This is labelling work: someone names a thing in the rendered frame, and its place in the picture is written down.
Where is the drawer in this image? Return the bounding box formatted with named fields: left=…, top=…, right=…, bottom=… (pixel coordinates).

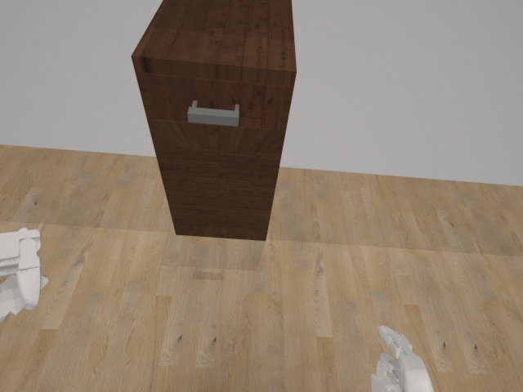
left=145, top=73, right=284, bottom=130

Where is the handle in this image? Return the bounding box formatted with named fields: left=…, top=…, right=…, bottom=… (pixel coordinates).
left=187, top=100, right=239, bottom=127

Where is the cabinet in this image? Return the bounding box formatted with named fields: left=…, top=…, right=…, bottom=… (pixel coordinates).
left=131, top=0, right=297, bottom=241

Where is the robot right hand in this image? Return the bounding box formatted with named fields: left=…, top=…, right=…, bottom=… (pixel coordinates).
left=371, top=325, right=434, bottom=392

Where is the robot left hand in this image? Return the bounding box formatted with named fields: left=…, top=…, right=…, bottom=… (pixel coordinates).
left=0, top=227, right=48, bottom=323

